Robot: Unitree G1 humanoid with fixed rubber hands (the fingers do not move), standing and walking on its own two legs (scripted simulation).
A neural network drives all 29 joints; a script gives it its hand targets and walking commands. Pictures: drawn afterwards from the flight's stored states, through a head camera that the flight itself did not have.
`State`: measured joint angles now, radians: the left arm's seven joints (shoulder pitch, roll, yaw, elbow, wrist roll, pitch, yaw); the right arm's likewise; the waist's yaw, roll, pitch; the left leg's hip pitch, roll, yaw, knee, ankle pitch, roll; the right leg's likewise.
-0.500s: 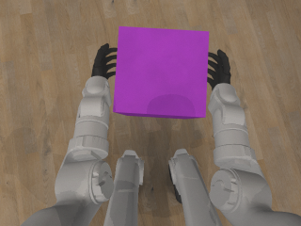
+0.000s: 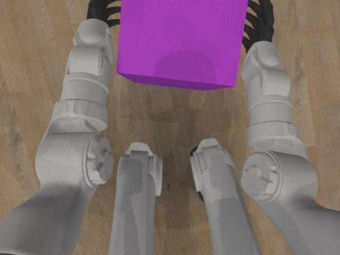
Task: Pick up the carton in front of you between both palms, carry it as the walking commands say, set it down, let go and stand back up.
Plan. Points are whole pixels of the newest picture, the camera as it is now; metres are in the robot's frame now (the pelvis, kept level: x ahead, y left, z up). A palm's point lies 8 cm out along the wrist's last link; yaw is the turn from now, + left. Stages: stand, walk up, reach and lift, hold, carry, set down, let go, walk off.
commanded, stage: set down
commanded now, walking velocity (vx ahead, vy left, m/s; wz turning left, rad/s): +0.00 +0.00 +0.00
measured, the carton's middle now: (177, 39) +0.54 +0.00 -0.22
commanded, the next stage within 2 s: none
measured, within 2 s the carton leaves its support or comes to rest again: rests again in 0.58 s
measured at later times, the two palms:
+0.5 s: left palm (109, 28) +0.56 +0.15 -0.22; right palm (240, 47) +0.52 -0.15 -0.22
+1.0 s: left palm (108, 32) +0.56 +0.15 -0.23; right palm (238, 52) +0.52 -0.15 -0.23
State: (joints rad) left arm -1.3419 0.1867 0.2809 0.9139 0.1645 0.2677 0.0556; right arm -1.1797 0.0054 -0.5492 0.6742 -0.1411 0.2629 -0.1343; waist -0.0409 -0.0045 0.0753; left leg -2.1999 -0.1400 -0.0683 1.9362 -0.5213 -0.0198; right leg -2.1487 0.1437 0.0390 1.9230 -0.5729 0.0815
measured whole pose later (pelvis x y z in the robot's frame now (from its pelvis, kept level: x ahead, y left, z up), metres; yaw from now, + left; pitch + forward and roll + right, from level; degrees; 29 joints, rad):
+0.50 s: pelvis +0.01 +0.00 -0.06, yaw -1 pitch +40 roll -3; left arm -1.46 0.30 0.16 1.06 0.03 0.21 0.07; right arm -1.29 -0.07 -0.42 0.81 0.01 0.21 -0.20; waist -0.03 -0.02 0.27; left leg -2.25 -0.11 -0.04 2.18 -0.62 -0.01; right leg -2.22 0.16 0.02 2.16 -0.64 0.07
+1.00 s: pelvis -0.01 +0.00 -0.07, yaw -1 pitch +34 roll -4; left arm -1.54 0.33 0.23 1.15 0.09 0.19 -0.01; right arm -1.37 -0.10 -0.48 0.90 -0.08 0.20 -0.08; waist -0.04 -0.01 0.39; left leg -2.23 -0.08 -0.02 2.24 -0.59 0.02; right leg -2.18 0.13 0.01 2.21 -0.63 0.08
